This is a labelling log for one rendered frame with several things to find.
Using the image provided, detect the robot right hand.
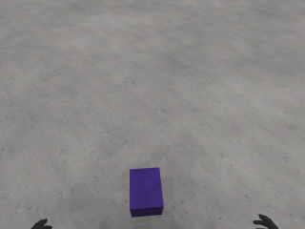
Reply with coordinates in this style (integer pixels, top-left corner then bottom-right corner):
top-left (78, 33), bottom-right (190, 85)
top-left (253, 214), bottom-right (278, 229)

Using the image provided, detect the robot left hand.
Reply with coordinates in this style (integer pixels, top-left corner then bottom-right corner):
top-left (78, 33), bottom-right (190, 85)
top-left (31, 219), bottom-right (52, 229)

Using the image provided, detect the carton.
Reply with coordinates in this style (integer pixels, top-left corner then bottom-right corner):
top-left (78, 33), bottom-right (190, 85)
top-left (130, 167), bottom-right (164, 218)

